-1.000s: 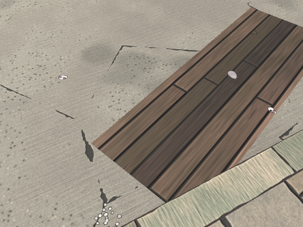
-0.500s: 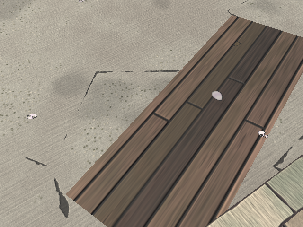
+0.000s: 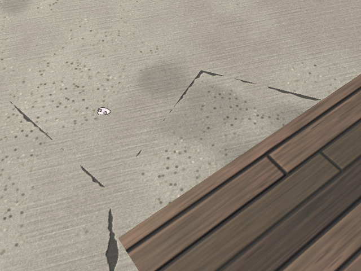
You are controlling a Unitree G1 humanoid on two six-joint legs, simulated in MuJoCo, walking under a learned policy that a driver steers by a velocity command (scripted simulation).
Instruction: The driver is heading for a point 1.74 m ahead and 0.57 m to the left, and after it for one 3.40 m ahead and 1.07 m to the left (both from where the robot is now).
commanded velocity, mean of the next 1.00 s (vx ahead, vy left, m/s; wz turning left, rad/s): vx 0.05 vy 0.00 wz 0.58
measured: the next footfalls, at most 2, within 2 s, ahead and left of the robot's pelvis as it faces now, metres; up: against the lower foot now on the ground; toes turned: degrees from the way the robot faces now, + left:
right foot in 0.40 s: +0.26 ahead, -0.17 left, +0.00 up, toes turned +20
left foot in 0.92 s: +0.12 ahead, +0.06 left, +0.00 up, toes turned +36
